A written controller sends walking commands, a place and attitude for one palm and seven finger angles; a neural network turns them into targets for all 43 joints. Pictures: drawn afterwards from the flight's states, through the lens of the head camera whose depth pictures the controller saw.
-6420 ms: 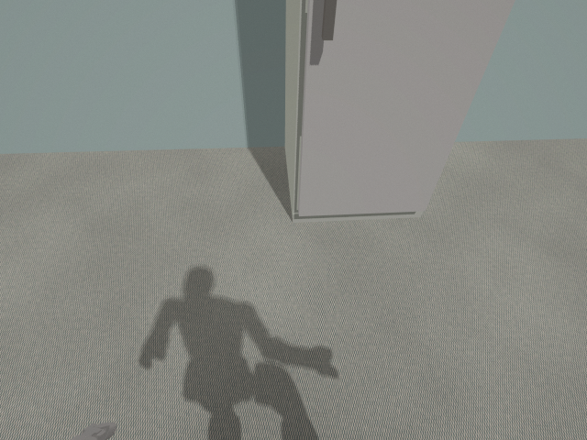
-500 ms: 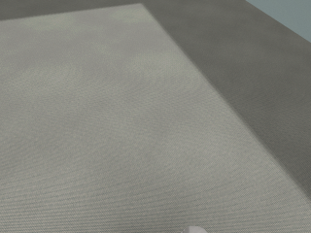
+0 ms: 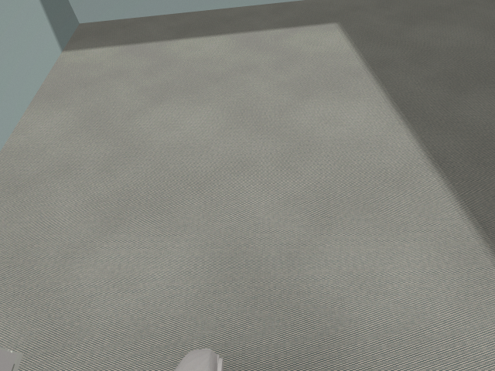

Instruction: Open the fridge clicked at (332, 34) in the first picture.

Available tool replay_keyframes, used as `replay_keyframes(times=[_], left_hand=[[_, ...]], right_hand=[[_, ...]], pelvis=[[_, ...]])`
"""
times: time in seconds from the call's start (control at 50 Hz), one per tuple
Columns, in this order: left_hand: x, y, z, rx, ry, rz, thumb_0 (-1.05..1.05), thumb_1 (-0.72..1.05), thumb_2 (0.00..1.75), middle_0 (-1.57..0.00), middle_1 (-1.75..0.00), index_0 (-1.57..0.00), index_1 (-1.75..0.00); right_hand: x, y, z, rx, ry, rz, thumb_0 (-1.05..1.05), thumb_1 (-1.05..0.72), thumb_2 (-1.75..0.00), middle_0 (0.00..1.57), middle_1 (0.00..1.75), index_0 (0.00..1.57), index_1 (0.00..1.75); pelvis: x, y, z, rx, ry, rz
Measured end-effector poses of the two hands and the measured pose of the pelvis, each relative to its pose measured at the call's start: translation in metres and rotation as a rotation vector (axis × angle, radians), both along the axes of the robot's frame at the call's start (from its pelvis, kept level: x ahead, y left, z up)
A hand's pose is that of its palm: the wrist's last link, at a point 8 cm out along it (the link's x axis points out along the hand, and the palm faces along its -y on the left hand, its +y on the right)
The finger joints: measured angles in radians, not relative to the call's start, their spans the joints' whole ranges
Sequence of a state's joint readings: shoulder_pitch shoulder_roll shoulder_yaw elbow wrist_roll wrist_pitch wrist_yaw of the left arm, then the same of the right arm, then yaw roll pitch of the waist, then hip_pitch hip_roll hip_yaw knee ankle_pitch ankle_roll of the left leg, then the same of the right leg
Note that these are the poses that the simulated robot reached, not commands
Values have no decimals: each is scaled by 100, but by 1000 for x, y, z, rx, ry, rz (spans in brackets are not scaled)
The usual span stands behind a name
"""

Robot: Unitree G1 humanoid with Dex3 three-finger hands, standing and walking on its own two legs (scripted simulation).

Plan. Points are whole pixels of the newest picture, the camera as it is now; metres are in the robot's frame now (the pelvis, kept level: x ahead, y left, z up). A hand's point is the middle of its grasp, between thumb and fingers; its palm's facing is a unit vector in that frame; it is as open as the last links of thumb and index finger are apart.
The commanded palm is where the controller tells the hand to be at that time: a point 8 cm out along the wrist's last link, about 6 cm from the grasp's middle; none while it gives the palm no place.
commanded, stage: turn to face it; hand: left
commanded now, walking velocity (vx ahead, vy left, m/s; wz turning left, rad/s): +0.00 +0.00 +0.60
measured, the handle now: out of the picture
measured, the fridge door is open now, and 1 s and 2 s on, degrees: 0 0 0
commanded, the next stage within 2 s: none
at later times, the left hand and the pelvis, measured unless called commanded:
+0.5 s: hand out of the picture +0.03 +0.29 -0.17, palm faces +0.32 -0.92 -0.24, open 7.4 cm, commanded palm none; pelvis +0.01 +0.06 +0.00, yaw +16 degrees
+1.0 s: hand out of the picture +0.00 +0.23 -0.15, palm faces +0.54 -0.79 -0.28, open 7.4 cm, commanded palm none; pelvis +0.03 +0.02 +0.00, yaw +35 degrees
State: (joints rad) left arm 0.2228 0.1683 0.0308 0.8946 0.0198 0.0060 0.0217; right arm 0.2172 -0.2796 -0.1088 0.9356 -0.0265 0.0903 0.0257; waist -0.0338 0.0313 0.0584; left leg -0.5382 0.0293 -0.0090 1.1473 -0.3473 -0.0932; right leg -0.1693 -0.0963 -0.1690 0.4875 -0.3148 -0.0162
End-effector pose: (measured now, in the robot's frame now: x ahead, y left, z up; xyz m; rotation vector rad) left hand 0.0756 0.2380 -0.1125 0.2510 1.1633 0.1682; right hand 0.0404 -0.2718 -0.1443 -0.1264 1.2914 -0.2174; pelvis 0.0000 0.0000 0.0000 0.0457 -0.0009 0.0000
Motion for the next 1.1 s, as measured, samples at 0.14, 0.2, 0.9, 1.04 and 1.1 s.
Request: replay_keyframes(times=[0.14,0.2,0.9,1.04,1.1], left_hand=[[-67,25,-17,-15,118,146,1,90,89,-21,-30,-20,-30],[-95,42,-31,-31,171,213,1,90,89,-21,-30,-20,-30],[-62,39,9,41,-108,484,1,91,89,-21,-30,-20,-30],[-130,21,-9,-9,-7,626,1,90,89,-21,-30,-20,-30],[-164,18,-21,-41,44,692,1,90,89,-21,-30,-20,-30]], right_hand=[[58,30,1,-10,-9,161,0,-92,-90,19,30,20,29],[92,54,4,-26,-60,241,0,-91,-90,19,30,20,29],[146,67,-8,9,32,514,0,-91,-90,20,30,20,29],[177,97,1,-12,23,643,0,-91,-90,19,30,20,29],[193,124,6,-27,-8,715,0,-91,-90,19,30,20,29]], pelvis=[[2,15,-6,-14,8,89],[3,28,-12,-29,14,129],[34,13,-4,-11,-24,544],[28,19,-4,-14,-30,636],[21,28,-7,-26,-27,675]])
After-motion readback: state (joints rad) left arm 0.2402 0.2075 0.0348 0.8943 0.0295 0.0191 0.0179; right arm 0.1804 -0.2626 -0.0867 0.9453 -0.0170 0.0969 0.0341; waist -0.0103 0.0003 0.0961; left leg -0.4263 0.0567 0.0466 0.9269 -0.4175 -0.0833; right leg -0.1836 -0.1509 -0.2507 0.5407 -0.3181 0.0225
